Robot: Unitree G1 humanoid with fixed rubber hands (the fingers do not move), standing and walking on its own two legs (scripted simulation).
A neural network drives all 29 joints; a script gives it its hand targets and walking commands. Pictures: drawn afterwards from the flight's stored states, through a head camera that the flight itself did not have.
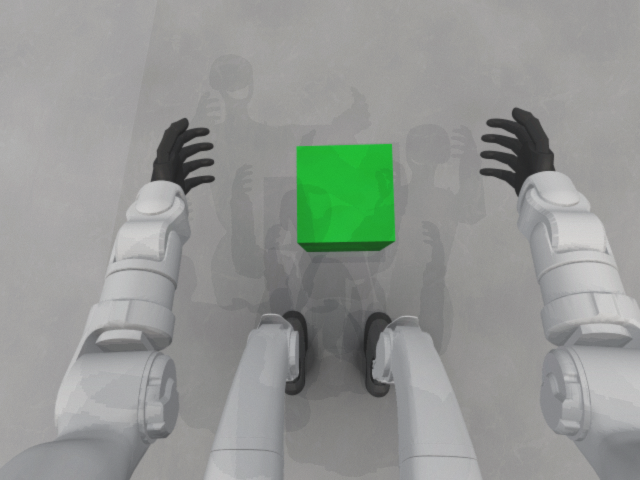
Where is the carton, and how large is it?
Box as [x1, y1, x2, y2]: [297, 144, 394, 251]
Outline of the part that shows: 391,144 297,146 297,242 306,251 379,250 394,241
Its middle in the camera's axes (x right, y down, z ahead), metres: +0.05 -0.07 +0.89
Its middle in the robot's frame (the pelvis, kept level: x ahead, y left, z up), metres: +0.49 -0.01 -0.53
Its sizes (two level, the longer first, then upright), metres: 0.195 0.191 0.266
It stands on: the floor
